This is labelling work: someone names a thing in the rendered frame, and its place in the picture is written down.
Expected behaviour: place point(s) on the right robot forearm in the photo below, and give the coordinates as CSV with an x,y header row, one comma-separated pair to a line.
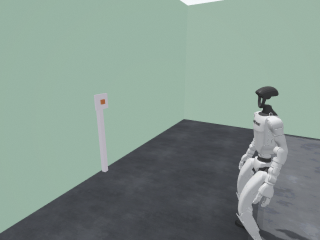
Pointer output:
x,y
251,150

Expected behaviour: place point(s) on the right robot foot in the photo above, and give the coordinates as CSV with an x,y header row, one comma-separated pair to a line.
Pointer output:
x,y
239,224

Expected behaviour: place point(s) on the left robot hand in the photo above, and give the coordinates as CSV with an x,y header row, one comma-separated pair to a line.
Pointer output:
x,y
267,191

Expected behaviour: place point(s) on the left robot forearm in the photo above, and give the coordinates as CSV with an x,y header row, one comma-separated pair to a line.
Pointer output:
x,y
274,170

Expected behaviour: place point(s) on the panel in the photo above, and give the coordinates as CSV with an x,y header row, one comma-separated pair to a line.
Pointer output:
x,y
101,128

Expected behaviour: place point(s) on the robot left upper arm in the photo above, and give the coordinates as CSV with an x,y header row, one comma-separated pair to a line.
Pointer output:
x,y
276,127

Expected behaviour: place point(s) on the robot torso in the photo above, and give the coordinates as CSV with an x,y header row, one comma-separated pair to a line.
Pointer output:
x,y
264,142

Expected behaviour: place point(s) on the right robot hand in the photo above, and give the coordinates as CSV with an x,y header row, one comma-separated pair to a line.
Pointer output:
x,y
245,157

